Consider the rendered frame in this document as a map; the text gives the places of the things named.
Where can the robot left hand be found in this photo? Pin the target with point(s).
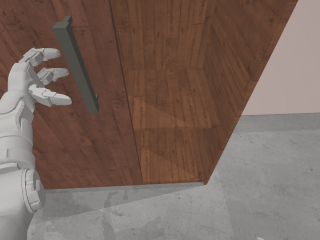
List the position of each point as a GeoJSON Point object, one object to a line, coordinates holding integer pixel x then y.
{"type": "Point", "coordinates": [23, 78]}

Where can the left robot upper arm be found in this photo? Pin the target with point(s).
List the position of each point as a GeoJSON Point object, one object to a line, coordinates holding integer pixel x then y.
{"type": "Point", "coordinates": [21, 195]}

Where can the wardrobe door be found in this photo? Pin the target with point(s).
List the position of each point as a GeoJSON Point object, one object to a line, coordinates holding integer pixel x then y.
{"type": "Point", "coordinates": [72, 147]}

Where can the robot left forearm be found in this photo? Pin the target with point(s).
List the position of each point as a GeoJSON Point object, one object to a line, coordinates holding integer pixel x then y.
{"type": "Point", "coordinates": [16, 132]}

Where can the handle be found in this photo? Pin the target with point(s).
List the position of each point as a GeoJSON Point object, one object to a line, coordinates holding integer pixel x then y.
{"type": "Point", "coordinates": [66, 39]}

